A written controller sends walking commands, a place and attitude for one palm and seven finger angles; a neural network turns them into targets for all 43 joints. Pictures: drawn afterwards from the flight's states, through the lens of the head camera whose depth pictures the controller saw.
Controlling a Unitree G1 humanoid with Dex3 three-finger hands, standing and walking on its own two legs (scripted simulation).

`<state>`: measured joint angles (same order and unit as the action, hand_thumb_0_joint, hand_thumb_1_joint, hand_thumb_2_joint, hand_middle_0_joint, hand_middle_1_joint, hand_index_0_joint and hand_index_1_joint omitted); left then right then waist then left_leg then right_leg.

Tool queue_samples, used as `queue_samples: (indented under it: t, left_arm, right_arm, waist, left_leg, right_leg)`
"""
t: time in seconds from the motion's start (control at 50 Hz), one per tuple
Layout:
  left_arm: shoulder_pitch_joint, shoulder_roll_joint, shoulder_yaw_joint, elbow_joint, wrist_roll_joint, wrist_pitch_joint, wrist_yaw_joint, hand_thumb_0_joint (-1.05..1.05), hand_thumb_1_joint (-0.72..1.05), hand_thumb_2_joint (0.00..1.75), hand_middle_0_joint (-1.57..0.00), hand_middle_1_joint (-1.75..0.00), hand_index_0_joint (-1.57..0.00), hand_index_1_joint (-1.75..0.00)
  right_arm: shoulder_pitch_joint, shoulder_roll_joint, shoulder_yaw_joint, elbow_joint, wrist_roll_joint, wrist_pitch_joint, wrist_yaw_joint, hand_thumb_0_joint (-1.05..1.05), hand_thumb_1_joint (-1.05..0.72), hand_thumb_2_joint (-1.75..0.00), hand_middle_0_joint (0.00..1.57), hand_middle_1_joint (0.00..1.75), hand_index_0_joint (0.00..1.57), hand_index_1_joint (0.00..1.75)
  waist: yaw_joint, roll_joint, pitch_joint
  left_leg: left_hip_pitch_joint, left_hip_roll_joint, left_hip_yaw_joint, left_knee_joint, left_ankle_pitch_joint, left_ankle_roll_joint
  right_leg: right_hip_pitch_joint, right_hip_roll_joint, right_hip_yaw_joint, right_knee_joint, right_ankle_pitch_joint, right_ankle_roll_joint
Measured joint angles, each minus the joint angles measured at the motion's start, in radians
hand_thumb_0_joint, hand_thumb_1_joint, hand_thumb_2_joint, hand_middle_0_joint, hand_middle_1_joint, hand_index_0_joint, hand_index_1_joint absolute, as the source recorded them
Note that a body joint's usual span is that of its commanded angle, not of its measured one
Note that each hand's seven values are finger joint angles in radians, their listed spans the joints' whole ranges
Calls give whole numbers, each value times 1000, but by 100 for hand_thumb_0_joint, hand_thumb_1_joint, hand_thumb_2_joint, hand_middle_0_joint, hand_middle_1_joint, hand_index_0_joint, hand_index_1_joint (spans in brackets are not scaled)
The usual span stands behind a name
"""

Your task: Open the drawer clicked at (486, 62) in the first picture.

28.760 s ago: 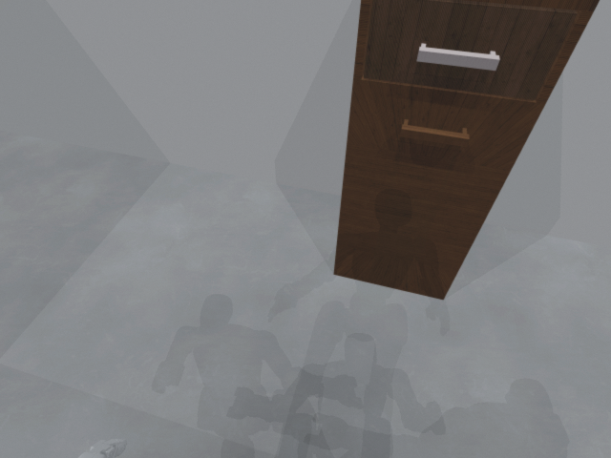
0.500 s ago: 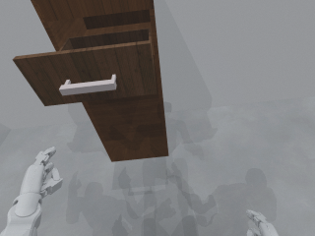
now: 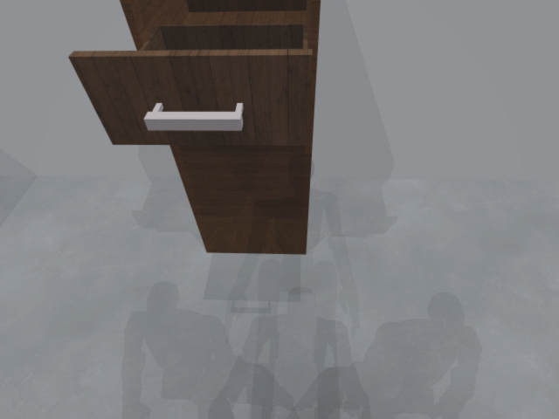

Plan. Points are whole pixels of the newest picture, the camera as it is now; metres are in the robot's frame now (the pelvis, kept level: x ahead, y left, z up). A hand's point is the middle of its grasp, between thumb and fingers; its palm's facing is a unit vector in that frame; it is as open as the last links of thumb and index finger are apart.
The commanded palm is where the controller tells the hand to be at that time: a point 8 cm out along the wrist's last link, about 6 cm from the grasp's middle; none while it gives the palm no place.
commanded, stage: let the arm hang, fingers relaxed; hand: left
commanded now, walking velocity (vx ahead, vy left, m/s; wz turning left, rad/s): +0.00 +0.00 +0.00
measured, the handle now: (196, 114) +0.55 +0.18 +0.15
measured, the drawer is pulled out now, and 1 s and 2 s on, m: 0.29 0.29 0.29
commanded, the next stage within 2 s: look to check the result in 0.46 s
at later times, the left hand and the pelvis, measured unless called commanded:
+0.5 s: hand out of the picture +0.00 +0.14 -0.18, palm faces +0.01 -0.98 -0.17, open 7.4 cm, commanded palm none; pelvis +0.01 -0.02 +0.00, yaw -1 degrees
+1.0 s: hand out of the picture +0.00 +0.14 -0.18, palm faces +0.03 -0.98 -0.19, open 7.4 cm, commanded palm none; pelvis +0.02 -0.03 +0.00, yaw +0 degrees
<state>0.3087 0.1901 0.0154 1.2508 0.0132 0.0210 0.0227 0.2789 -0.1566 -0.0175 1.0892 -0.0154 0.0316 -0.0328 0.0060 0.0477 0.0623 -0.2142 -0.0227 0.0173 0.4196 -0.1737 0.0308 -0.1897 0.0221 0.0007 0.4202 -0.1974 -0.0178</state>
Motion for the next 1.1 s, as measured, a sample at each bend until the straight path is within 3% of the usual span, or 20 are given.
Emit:
queue_samples:
  t: [0.18, 0.36, 0.7, 1.1]
  left_arm:
    - [-18, -54, -10, 4, 1, -19, 7, 0, 91, 89, -20, -30, -20, -30]
    - [-55, -81, -8, -15, -2, -29, 6, 0, 90, 89, -20, -30, -20, -30]
    - [-50, -65, 3, -14, -7, -31, 16, 0, 90, 89, -20, -30, -20, -30]
    - [-50, -62, -1, -25, -6, -36, 15, 0, 90, 89, -20, -30, -20, -30]
  right_arm:
    - [-1, -3, -1, 21, -1, -10, 1, 1, -92, -90, 20, 30, 20, 29]
    - [40, 16, 2, 43, -3, -14, -4, 1, -91, -90, 20, 30, 20, 29]
    - [48, 40, 2, 52, -1, -16, -10, 0, -91, -90, 20, 30, 20, 29]
    - [-9, 22, 2, 37, 1, -20, -13, 0, -91, -90, 20, 30, 20, 29]
  waist:
    - [-13, 7, -45]
    - [-25, -24, -36]
    - [-29, -21, -10]
    - [-17, -33, -10]
  left_leg:
    - [15, 3, 10, -13, 4, -6]
    - [9, 16, 5, -5, -4, -20]
    - [21, 34, -8, -2, -22, -38]
    - [44, 39, -10, -11, -34, -41]
  right_leg:
    - [1, 3, 10, 11, -7, -5]
    - [-4, 16, 5, 15, -12, -20]
    - [21, 35, -6, -6, -19, -36]
    - [50, 39, -7, -29, -24, -38]
